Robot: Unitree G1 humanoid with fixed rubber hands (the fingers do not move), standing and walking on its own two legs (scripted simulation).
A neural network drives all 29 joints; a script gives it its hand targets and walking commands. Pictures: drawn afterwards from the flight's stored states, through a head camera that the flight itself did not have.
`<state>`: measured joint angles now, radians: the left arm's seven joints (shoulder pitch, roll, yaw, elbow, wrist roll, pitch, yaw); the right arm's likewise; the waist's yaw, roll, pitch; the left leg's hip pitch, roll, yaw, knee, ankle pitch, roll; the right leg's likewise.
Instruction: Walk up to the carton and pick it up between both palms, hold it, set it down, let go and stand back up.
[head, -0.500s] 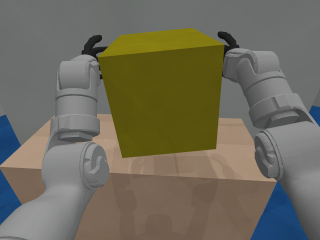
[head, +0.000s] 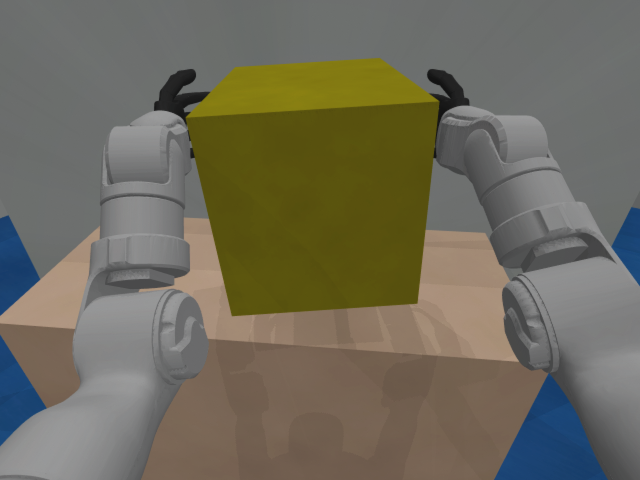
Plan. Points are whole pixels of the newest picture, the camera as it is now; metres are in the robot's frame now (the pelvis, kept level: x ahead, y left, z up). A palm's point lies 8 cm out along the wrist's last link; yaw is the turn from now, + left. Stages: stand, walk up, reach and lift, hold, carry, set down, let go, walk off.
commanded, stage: hold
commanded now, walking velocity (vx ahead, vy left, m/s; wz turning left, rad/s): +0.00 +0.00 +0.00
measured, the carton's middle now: (315, 170) +0.43 +0.00 +0.27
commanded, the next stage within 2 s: set down in 1.36 s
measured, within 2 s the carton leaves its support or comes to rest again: neither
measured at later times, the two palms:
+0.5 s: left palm (180, 133) +0.38 +0.15 +0.34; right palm (459, 128) +0.37 -0.16 +0.35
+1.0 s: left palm (178, 126) +0.39 +0.15 +0.35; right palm (456, 125) +0.37 -0.15 +0.35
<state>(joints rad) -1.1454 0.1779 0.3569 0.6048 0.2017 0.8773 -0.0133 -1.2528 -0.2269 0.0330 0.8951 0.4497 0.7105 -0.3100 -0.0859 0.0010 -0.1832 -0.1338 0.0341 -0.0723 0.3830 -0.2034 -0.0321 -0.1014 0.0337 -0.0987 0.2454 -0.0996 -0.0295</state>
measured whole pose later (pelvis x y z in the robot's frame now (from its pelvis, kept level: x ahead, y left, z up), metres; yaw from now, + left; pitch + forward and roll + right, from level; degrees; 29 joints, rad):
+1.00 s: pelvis +0.00 +0.01 +0.00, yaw -2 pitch -3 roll -2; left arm -1.16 0.16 0.39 0.62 0.23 0.85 -0.02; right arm -1.27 -0.23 0.02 0.89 0.40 0.72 -0.29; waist -0.08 0.01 -0.18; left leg -0.12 0.03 -0.04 0.37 -0.21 -0.02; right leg -0.10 0.03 -0.06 0.24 -0.09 -0.02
